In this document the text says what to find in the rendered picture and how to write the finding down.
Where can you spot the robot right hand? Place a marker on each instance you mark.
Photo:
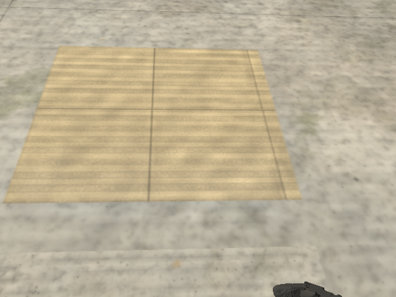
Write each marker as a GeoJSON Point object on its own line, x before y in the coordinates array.
{"type": "Point", "coordinates": [305, 289]}

